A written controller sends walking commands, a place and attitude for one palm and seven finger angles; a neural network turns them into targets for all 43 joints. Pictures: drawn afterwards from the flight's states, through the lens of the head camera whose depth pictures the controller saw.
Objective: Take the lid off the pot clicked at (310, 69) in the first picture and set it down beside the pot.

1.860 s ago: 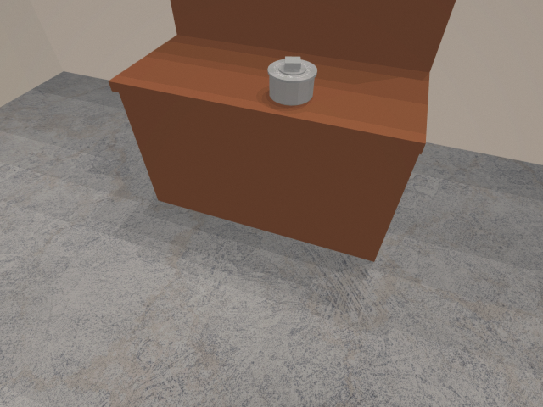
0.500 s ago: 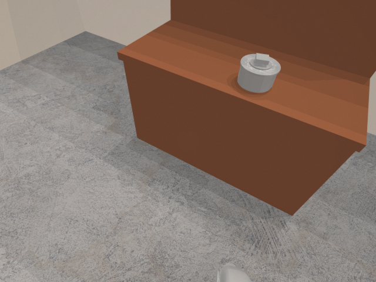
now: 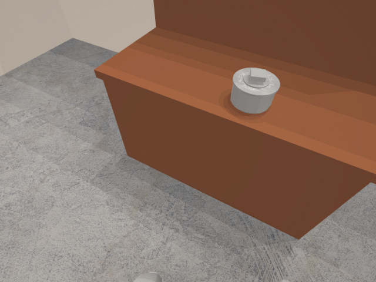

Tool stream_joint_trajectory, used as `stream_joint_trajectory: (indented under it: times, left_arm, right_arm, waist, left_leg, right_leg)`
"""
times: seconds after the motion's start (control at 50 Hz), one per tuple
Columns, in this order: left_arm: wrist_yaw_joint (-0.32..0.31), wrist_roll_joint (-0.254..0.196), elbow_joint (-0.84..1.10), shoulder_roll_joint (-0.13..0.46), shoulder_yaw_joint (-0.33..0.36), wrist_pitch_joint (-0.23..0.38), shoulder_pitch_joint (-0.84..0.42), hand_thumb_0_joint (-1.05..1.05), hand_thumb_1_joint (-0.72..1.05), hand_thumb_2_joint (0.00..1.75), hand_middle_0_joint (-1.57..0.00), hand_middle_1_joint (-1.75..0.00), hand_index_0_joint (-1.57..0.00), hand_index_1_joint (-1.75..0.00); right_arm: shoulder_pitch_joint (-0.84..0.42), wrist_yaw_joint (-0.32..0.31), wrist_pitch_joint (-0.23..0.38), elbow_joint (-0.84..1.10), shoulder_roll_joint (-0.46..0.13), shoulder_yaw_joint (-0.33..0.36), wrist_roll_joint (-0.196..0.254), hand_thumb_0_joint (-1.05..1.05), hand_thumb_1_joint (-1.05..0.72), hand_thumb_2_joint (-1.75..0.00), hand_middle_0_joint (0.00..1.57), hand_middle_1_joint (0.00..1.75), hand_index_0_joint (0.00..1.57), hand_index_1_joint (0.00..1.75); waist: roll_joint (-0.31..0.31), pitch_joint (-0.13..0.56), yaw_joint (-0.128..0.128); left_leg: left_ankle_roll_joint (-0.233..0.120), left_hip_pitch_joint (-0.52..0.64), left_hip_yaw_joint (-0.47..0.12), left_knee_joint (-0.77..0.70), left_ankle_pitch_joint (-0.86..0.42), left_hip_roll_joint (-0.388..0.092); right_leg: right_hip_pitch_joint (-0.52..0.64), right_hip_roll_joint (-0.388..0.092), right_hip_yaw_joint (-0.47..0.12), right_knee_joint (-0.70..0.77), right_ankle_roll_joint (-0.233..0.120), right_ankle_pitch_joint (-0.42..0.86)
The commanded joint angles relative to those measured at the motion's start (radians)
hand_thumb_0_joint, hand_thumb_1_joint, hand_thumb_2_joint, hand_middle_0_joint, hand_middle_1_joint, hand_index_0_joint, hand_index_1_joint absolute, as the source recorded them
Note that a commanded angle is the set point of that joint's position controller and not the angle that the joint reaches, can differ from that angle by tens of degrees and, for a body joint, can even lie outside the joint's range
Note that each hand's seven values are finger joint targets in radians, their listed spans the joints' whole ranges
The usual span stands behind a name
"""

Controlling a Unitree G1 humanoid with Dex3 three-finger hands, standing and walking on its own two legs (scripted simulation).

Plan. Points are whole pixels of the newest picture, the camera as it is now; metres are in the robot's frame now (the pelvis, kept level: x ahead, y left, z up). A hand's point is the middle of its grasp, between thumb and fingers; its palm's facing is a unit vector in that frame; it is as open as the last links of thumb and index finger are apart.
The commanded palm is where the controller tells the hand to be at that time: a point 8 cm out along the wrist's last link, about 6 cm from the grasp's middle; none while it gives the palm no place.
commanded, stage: turn to face it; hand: left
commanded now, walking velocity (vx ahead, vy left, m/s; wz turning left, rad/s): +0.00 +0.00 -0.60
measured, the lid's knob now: (257, 75) +0.77 -0.18 +0.02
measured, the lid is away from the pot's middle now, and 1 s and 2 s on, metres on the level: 0.00 0.00 0.00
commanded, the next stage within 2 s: take the last steps up to it in 0.58 s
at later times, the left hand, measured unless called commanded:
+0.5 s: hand (117, 273) +0.16 +0.19 -0.16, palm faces -0.24 -0.94 -0.25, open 7.3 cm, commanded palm none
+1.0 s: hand (131, 268) +0.18 +0.16 -0.17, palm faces -0.35 -0.92 -0.15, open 7.3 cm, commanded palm none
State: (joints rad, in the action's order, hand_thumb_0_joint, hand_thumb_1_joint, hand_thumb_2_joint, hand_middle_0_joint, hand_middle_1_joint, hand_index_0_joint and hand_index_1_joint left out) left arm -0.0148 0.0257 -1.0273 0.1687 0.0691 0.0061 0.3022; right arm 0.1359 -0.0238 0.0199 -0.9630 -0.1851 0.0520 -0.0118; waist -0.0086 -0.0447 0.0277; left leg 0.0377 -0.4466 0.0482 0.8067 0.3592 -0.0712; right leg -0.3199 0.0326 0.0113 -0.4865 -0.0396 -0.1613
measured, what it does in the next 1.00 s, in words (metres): steps on the spot, turning right: left foot, then right foot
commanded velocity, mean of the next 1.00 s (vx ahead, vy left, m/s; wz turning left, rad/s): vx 0.10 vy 0.00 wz -0.28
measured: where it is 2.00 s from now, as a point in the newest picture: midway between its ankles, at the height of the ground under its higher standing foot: outside the picture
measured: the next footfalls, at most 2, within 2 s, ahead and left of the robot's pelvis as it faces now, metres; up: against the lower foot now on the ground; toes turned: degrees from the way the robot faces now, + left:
left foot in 0.08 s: +0.10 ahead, +0.13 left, +0.00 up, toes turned +1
right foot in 0.52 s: +0.03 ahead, -0.12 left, +0.00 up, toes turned -20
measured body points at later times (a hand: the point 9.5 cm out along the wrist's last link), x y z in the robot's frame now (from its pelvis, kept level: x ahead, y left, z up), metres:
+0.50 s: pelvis +0.03 +0.01 +0.00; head +0.06 +0.00 +0.45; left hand +0.17 +0.24 -0.14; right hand -0.01 -0.23 -0.15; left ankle +0.06 +0.13 -0.73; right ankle +0.00 -0.10 -0.73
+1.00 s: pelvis +0.06 +0.01 +0.01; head +0.07 +0.03 +0.46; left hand +0.19 +0.21 -0.15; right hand -0.04 -0.19 -0.14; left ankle +0.07 +0.11 -0.73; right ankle +0.00 -0.10 -0.67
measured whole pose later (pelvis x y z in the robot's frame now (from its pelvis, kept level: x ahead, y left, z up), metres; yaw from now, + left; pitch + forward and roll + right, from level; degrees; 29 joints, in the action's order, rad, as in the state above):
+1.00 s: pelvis +0.06 +0.01 +0.01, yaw -22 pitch +0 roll -1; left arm 0.02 0.03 -1.01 0.19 0.08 -0.03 0.27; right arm 0.39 -0.02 0.04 -1.01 -0.13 0.02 -0.03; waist 0.03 0.02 -0.04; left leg -0.03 -0.17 0.09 0.45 0.30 -0.03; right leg -0.44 0.01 0.01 -1.00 -0.04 -0.37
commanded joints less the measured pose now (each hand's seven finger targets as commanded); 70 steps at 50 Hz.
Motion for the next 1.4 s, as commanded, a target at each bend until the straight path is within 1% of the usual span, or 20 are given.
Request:
stream_joint_trajectory:
  times: [0.0,0.04,0.08,0.1,0.22,0.44,0.48,0.52,0.62,0.74,0.82,0.86,0.88,1.02,1.16,1.24,1.26,1.28,1.3,1.38]
  left_arm:
    - [0.003,-0.007,0.098,0.175,0.047,0.004,-0.015,0.00,0.90,0.90,-0.20,-0.30,-0.20,-0.30]
    - [0.005,-0.013,0.111,0.151,0.044,-0.009,-0.031,0.00,0.90,0.90,-0.20,-0.30,-0.20,-0.30]
    - [0.018,-0.021,0.143,0.083,0.033,-0.015,-0.024,0.00,0.90,0.90,-0.20,-0.30,-0.20,-0.30]
    - [0.020,-0.010,0.148,0.119,0.043,-0.019,-0.047,0.00,0.90,0.90,-0.20,-0.30,-0.20,-0.30]
    - [0.037,-0.004,0.101,0.103,0.050,-0.044,0.029,0.00,0.90,0.90,-0.20,-0.30,-0.20,-0.30]
    - [0.030,-0.004,0.145,0.086,0.021,-0.031,-0.043,0.00,0.90,0.90,-0.20,-0.30,-0.20,-0.30]
    - [0.012,0.007,0.123,0.215,0.043,-0.009,0.029,0.00,0.90,0.90,-0.20,-0.30,-0.20,-0.30]
    - [-0.006,-0.011,0.118,0.264,0.048,-0.013,0.068,0.00,0.90,0.90,-0.20,-0.30,-0.20,-0.30]
    - [-0.014,-0.004,0.155,0.177,0.036,-0.015,-0.118,0.00,0.90,0.90,-0.20,-0.30,-0.20,-0.30]
    - [-0.001,-0.001,0.128,0.192,0.040,-0.011,-0.063,0.00,0.90,0.90,-0.20,-0.30,-0.20,-0.30]
    - [0.013,-0.010,0.115,0.152,0.031,-0.011,-0.083,0.00,0.90,0.90,-0.20,-0.30,-0.20,-0.30]
    - [0.024,-0.014,0.155,0.054,0.014,-0.008,-0.115,0.00,0.90,0.90,-0.20,-0.30,-0.20,-0.30]
    - [0.028,-0.004,0.181,0.086,0.024,-0.001,-0.181,0.00,0.90,0.90,-0.20,-0.30,-0.20,-0.30]
    - [0.049,-0.001,0.111,0.055,0.014,0.011,-0.105,0.00,0.90,0.90,-0.20,-0.30,-0.20,-0.30]
    - [0.048,-0.004,0.139,0.025,-0.005,0.020,-0.211,0.00,0.90,0.90,-0.20,-0.30,-0.20,-0.30]
    - [0.040,-0.001,0.059,0.067,0.016,0.039,0.012,0.00,0.90,0.90,-0.20,-0.30,-0.20,-0.30]
    - [0.030,0.005,0.013,0.129,0.031,0.053,0.153,0.00,0.90,0.90,-0.20,-0.30,-0.20,-0.30]
    - [0.015,0.002,-0.010,0.245,0.060,0.059,0.258,0.00,0.90,0.90,-0.20,-0.30,-0.20,-0.30]
    - [0.008,-0.017,-0.017,0.242,0.054,0.054,0.278,0.00,0.90,0.90,-0.20,-0.30,-0.20,-0.30]
    - [-0.006,-0.011,0.032,0.072,0.009,0.061,0.036,0.00,0.90,0.90,-0.20,-0.30,-0.20,-0.30]
  right_arm:
    - [0.113,-0.010,0.003,0.034,-0.043,0.005,0.002,0.00,-0.90,-0.90,0.20,0.30,0.20,0.30]
    - [0.158,-0.020,0.012,0.026,-0.074,0.009,0.005,0.00,-0.90,-0.90,0.20,0.30,0.20,0.30]
    - [0.178,-0.022,0.009,0.057,-0.215,0.035,-0.011,0.00,-0.90,-0.90,0.20,0.30,0.20,0.30]
    - [0.143,-0.021,0.000,0.073,-0.211,0.033,-0.013,0.00,-0.90,-0.90,0.20,0.30,0.20,0.30]
    - [0.037,-0.027,0.010,0.097,-0.117,0.000,-0.006,0.00,-0.90,-0.90,0.20,0.30,0.20,0.30]
    - [0.156,-0.008,-0.013,0.039,-0.184,0.039,-0.016,0.00,-0.90,-0.90,0.20,0.30,0.20,0.30]
    - [0.165,0.001,-0.017,0.054,-0.108,0.028,0.003,0.00,-0.90,-0.90,0.20,0.30,0.20,0.30]
    - [0.088,-0.009,-0.037,0.093,-0.088,0.018,-0.001,0.00,-0.90,-0.90,0.20,0.30,0.20,0.30]
    - [0.163,-0.001,-0.045,0.021,-0.082,0.022,-0.004,0.00,-0.90,-0.90,0.20,0.30,0.20,0.30]
    - [0.157,0.004,-0.022,0.021,-0.060,0.011,-0.012,0.00,-0.90,-0.90,0.20,0.30,0.20,0.30]
    - [0.301,0.002,0.009,-0.032,-0.064,0.007,-0.015,0.00,-0.90,-0.90,0.20,0.30,0.20,0.30]
    - [0.416,-0.006,0.015,-0.036,-0.201,0.032,-0.034,0.00,-0.90,-0.90,0.20,0.30,0.20,0.30]
    - [0.396,-0.011,0.012,-0.026,-0.201,0.028,-0.032,0.00,-0.90,-0.90,0.20,0.30,0.20,0.30]
    - [0.329,-0.018,0.064,-0.043,-0.083,-0.011,-0.007,0.00,-0.90,-0.90,0.20,0.30,0.20,0.30]
    - [0.402,-0.014,0.058,-0.109,-0.091,-0.008,-0.019,0.00,-0.90,-0.90,0.20,0.30,0.20,0.30]
    - [0.346,-0.009,0.050,-0.117,-0.092,-0.006,-0.011,0.00,-0.90,-0.90,0.20,0.30,0.20,0.30]
    - [0.341,-0.001,0.053,-0.112,-0.071,-0.007,0.000,0.00,-0.90,-0.90,0.20,0.30,0.20,0.30]
    - [0.366,0.004,0.058,-0.079,-0.004,-0.016,0.010,0.00,-0.90,-0.90,0.20,0.30,0.20,0.30]
    - [0.300,-0.002,0.050,-0.059,-0.054,-0.008,0.004,0.00,-0.90,-0.90,0.20,0.30,0.20,0.30]
    - [0.241,0.008,0.024,-0.073,-0.008,0.001,-0.011,0.00,-0.90,-0.90,0.20,0.30,0.20,0.30]
  waist:
    - [0.142,0.081,-0.032]
    - [0.086,0.077,-0.061]
    - [-0.294,0.044,-0.071]
    - [-0.185,-0.014,-0.067]
    - [-0.135,0.028,0.004]
    - [-0.149,0.095,-0.029]
    - [0.145,0.156,0.004]
    - [0.190,0.113,0.039]
    - [0.166,0.041,-0.048]
    - [0.151,0.044,-0.010]
    - [0.093,-0.014,-0.070]
    - [-0.343,-0.076,-0.123]
    - [-0.235,-0.159,-0.124]
    - [-0.061,-0.056,-0.053]
    - [-0.138,-0.058,-0.094]
    - [-0.051,0.037,0.014]
    - [0.046,0.122,0.073]
    - [0.338,0.207,0.089]
    - [0.239,0.174,0.093]
    - [0.102,-0.004,-0.020]
  left_leg:
    - [0.015,0.194,0.009,-0.165,-0.052,0.041]
    - [0.011,0.369,-0.010,-0.360,-0.123,0.007]
    - [-0.137,0.392,-0.403,-0.586,-0.140,-0.362]
    - [-0.204,0.271,-0.398,-0.605,-0.136,-0.409]
    - [-0.144,0.273,-0.010,-0.535,-0.381,-0.212]
    - [-0.131,0.302,0.055,-0.342,-0.493,-0.249]
    - [-0.014,0.037,0.160,-0.083,-0.107,-0.127]
    - [0.004,-0.086,0.016,0.189,0.260,-0.046]
    - [0.018,-0.040,-0.004,0.227,0.074,-0.035]
    - [0.004,0.070,0.024,-0.061,0.075,0.016]
    - [-0.030,0.351,0.022,-0.363,0.020,0.032]
    - [-0.167,0.373,-0.493,-0.696,0.423,-0.310]
    - [-0.226,0.274,-0.568,-0.763,0.452,-0.365]
    - [-0.201,0.382,-0.147,-0.658,-0.216,-0.176]
    - [-0.212,0.414,-0.067,-0.582,-0.426,-0.189]
    - [-0.149,0.270,0.003,-0.338,-0.409,-0.121]
    - [-0.109,0.129,0.042,-0.120,-0.308,-0.070]
    - [-0.054,-0.125,0.103,0.183,0.160,0.063]
    - [-0.066,-0.165,-0.008,0.373,0.253,0.040]
    - [-0.052,-0.113,-0.045,0.388,-0.006,-0.053]
  right_leg:
    - [-0.018,-0.219,-0.289,0.161,-0.132,0.118]
    - [-0.114,-0.158,-0.262,0.074,-0.069,0.020]
    - [-0.305,0.035,-0.034,-0.305,0.041,-0.382]
    - [-0.284,-0.031,-0.052,-0.473,0.048,-0.378]
    - [-0.252,-0.070,-0.012,-0.675,0.087,-0.168]
    - [0.069,-0.044,0.090,-0.039,0.047,-0.117]
    - [0.352,-0.267,-0.189,0.156,-0.029,0.215]
    - [0.259,-0.445,-0.318,0.155,-0.200,0.450]
    - [0.128,-0.265,-0.159,0.168,-0.155,0.275]
    - [0.144,-0.254,-0.249,0.225,-0.167,-0.108]
    - [-0.089,-0.151,-0.197,0.119,-0.093,-0.426]
    - [-0.340,0.035,0.045,-0.343,-0.006,-0.400]
    - [-0.386,-0.024,-0.032,-0.490,-0.015,-0.353]
    - [-0.349,-0.095,0.001,-0.580,0.026,-0.092]
    - [-0.239,-0.101,0.092,-0.239,0.028,-0.139]
    - [0.179,-0.037,0.126,-0.019,0.003,-0.008]
    - [0.407,-0.143,-0.012,0.013,-0.041,-0.023]
    - [0.594,-0.440,-0.436,0.150,-0.153,0.013]
    - [0.502,-0.492,-0.508,0.231,-0.207,0.050]
    - [0.138,-0.346,-0.178,0.274,-0.149,0.095]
